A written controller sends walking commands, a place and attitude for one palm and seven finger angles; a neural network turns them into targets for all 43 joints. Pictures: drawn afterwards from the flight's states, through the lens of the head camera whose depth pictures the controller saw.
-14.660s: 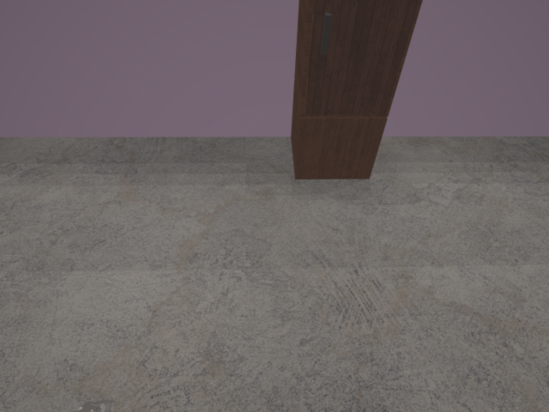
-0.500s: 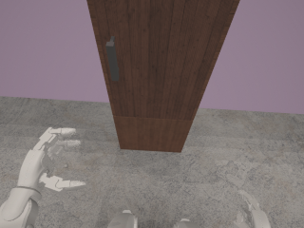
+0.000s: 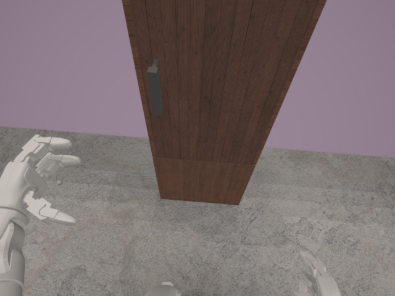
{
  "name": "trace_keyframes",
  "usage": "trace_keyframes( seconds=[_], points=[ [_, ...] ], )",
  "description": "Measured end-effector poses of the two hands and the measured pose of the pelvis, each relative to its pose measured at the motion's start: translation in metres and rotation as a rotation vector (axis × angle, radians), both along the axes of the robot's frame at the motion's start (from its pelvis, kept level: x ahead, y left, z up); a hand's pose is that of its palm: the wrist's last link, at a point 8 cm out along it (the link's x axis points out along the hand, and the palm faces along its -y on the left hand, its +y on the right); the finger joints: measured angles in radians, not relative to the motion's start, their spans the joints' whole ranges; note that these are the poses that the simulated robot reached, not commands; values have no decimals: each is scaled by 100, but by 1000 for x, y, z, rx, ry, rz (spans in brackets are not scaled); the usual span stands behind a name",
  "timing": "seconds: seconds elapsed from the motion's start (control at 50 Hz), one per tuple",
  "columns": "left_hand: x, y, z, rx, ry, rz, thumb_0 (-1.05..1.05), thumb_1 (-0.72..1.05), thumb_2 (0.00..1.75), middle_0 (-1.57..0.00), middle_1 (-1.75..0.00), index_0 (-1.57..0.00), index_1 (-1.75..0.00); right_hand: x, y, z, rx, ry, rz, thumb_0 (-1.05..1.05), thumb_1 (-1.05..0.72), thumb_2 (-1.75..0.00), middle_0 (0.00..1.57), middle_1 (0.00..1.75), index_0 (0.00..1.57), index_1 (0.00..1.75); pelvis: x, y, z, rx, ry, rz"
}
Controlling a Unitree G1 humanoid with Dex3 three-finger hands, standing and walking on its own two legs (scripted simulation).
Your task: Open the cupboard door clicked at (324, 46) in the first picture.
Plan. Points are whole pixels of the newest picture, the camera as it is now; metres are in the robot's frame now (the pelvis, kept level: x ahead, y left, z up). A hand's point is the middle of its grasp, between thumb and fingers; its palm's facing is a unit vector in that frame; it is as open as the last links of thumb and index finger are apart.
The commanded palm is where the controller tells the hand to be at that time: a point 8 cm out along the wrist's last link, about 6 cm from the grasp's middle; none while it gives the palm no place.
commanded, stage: raise the hand with hooked fingers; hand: left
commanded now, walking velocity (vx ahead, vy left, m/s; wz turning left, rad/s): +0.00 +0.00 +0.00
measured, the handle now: (156, 88) +0.59 +0.16 +0.06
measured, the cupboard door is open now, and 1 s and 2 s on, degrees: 0 0 0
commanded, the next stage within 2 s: move the hooked fingers beside the handle in 0.48 s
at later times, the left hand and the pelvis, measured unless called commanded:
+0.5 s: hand (70, 186) +0.29 +0.26 +0.07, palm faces +0.01 -1.00 -0.03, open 14.0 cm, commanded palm +0.26 +0.30 +0.07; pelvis +0.00 -0.01 +0.00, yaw +0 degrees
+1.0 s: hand (94, 157) +0.35 +0.24 +0.07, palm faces -0.02 -1.00 -0.02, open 14.0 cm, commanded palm +0.33 +0.29 +0.07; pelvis +0.00 -0.02 +0.00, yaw -1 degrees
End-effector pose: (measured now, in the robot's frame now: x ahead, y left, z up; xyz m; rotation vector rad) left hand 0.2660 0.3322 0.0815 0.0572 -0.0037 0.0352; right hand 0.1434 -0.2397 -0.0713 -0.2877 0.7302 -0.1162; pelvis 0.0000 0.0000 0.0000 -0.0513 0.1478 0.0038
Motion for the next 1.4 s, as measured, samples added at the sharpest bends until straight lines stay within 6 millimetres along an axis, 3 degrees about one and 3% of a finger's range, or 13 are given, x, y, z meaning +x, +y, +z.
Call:
trace_keyframes(
  seconds=[0.26, 0.44, 0.66, 0.82, 1.16, 1.4],
  points=[
    [5, -16, -14, -40, 33, -25, -2, -50, 30, -30, -120, -30, -120, -16, -23, 4, -24, 26, -43, 2, -90, -90, 20, 30, 21, 30, 0, -6, 1, 10, 7, -16],
    [-2, -21, -4, -11, 13, -26, -2, -50, 30, -30, -120, -30, -120, -12, -21, 1, 2, 6, -37, 2, -90, -90, 20, 30, 21, 30, -2, -12, 2, 10, -4, -10],
    [-2, -26, -8, -27, 28, -23, -2, -50, 30, -30, -120, -30, -120, -6, -21, -1, 13, -13, -18, 2, -90, -90, 20, 30, 21, 30, -5, -17, 1, 14, -4, -5],
    [30, -34, -9, -42, 16, -35, -2, -50, 30, -30, -120, -30, -120, -14, -28, -7, -8, 27, -32, 2, -90, -90, 20, 30, 21, 30, -9, -20, -2, 15, 8, -3],
    [89, -44, -13, -29, 37, -46, -2, -50, 30, -30, -120, -30, -120, -61, -41, -21, -18, 204, -128, 2, -90, -90, 20, 30, 21, 30, -2, -17, -5, 18, 59, -24],
    [136, -57, -17, -50, 50, -43, -2, -50, 30, -30, -120, -30, -120, -81, -40, -29, -17, 295, -178, 1, -90, -90, 20, 30, 21, 30, 1, -15, -8, 17, 95, -36]
  ],
)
